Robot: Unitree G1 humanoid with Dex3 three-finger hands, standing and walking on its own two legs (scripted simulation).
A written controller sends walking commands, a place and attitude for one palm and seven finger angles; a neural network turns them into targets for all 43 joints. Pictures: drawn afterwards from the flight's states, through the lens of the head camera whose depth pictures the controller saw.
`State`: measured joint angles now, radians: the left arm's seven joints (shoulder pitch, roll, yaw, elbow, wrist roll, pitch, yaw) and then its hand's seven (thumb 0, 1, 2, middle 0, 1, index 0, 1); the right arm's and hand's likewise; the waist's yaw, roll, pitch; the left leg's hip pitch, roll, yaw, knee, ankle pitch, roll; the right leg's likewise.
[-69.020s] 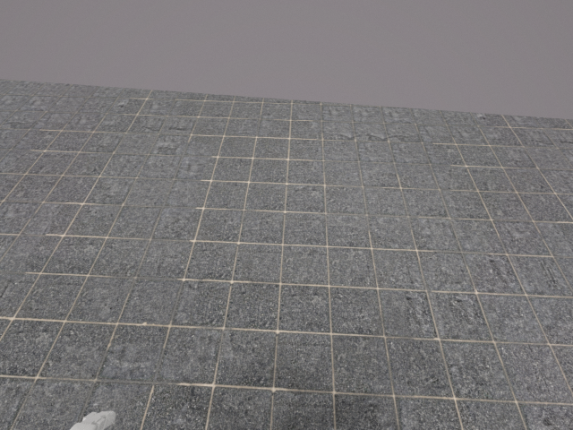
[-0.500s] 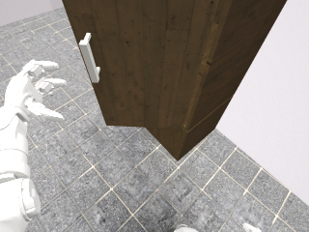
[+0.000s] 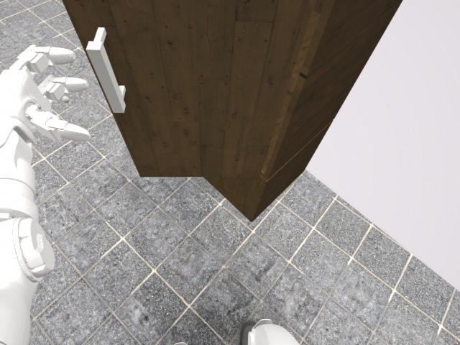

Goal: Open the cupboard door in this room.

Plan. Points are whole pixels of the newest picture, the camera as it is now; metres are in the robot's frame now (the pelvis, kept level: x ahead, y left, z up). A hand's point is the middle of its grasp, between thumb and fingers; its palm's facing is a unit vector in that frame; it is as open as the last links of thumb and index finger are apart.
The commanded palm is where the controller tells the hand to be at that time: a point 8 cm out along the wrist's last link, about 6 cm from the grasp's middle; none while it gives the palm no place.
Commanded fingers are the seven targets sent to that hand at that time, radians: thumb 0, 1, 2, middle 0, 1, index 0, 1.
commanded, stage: move the hooked fingers beside the handle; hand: left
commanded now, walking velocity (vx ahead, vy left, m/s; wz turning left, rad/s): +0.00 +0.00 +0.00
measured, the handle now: (110, 73) +0.56 +0.18 +0.11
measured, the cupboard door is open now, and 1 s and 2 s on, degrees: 47 46 45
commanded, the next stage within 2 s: slide the fingers in behind the handle in 1.02 s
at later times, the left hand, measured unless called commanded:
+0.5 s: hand (73, 87) +0.53 +0.23 +0.11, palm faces -0.04 -1.00 +0.01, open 13.9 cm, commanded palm +0.50 +0.28 +0.11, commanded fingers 0.00 -0.50 0.30 -0.30 -1.20 -0.30 -1.20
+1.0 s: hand (83, 86) +0.52 +0.22 +0.11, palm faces -0.05 -1.00 +0.00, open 14.0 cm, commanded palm +0.50 +0.26 +0.11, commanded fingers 0.00 -0.50 0.30 -0.30 -1.20 -0.30 -1.20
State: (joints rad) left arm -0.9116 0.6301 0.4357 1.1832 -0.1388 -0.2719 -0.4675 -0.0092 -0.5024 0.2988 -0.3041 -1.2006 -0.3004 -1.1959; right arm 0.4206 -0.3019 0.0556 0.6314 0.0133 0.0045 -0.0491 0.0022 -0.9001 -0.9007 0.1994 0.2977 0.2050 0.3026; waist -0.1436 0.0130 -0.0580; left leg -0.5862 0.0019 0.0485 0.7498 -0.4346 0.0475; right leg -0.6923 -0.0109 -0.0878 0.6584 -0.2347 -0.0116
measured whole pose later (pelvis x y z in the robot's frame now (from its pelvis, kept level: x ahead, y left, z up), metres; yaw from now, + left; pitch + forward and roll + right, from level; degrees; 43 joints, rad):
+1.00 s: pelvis +0.01 +0.00 -0.01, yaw +0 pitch +19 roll -3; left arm -0.99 0.62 0.43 1.21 -0.10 -0.27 -0.41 -0.01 -0.50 0.30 -0.30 -1.20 -0.30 -1.20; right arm 0.40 -0.28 0.06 0.59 0.00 0.08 -0.02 0.00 -0.90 -0.90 0.20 0.30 0.20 0.30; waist -0.17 0.03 -0.08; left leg -0.65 0.02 0.03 0.80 -0.47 0.05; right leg -0.75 0.00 -0.10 0.69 -0.27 -0.01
